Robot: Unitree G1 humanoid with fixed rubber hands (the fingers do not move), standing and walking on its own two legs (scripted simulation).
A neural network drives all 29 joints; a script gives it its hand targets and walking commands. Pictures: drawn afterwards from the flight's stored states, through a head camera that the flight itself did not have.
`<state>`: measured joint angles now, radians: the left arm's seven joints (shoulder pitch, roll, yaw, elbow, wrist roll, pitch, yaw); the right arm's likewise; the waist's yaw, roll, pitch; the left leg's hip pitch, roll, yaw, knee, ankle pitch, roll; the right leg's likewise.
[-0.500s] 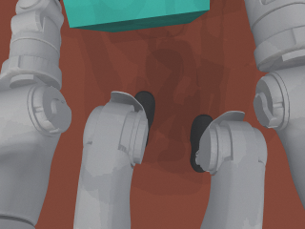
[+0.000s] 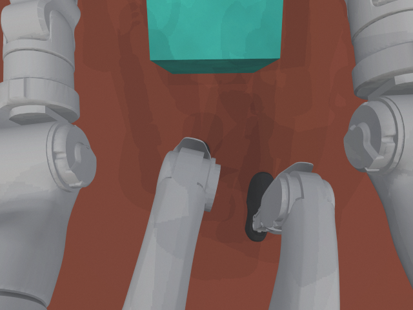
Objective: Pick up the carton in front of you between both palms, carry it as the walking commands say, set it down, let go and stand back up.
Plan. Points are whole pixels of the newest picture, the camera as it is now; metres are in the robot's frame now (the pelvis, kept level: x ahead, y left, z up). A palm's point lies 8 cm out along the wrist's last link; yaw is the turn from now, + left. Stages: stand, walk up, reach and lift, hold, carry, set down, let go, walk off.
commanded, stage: set down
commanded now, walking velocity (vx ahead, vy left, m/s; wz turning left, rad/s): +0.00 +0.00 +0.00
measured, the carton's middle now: (213, 15) +0.55 +0.13 -0.31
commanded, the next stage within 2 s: let go in 0.68 s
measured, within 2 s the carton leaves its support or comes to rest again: neither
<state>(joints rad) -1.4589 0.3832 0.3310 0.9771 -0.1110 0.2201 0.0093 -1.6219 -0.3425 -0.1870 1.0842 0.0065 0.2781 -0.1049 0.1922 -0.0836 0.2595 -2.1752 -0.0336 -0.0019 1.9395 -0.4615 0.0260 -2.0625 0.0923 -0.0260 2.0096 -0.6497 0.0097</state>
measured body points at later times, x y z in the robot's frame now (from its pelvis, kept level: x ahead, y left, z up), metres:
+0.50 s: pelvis +0.02 +0.01 +0.12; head +0.36 +0.07 +0.42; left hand +0.52 +0.34 +0.02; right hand +0.63 -0.04 +0.02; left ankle +0.13 +0.10 -0.40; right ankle +0.09 -0.11 -0.40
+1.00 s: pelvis +0.05 +0.02 +0.25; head +0.34 +0.07 +0.60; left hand +0.46 +0.31 +0.12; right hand +0.54 -0.09 +0.13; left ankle +0.13 +0.10 -0.40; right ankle +0.08 -0.11 -0.40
